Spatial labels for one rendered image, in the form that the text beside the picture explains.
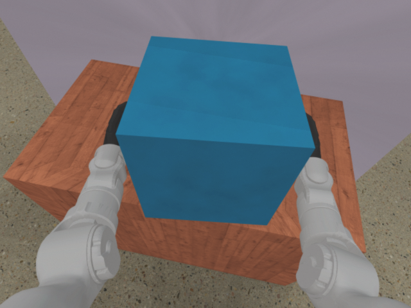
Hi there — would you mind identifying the robot right upper arm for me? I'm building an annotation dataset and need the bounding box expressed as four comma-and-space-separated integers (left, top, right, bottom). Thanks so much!
296, 243, 411, 308

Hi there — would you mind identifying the robot left upper arm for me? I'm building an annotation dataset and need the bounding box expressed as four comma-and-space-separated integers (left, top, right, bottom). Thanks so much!
0, 224, 121, 308

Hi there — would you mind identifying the pedestal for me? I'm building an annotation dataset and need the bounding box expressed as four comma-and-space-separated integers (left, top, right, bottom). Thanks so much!
3, 59, 366, 286

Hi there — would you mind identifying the left robot forearm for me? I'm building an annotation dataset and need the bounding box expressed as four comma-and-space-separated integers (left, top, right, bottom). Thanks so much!
36, 144, 127, 281

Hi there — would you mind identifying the right robot forearm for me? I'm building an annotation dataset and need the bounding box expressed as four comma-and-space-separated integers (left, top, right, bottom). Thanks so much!
294, 157, 380, 294

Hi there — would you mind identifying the robot right hand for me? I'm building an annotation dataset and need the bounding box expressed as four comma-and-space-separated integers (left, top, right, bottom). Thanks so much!
306, 113, 321, 158

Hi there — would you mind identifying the robot left hand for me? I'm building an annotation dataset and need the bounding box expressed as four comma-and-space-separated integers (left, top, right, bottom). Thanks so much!
103, 101, 127, 146

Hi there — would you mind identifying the carton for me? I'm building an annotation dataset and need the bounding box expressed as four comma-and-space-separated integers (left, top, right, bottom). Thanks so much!
116, 36, 315, 225

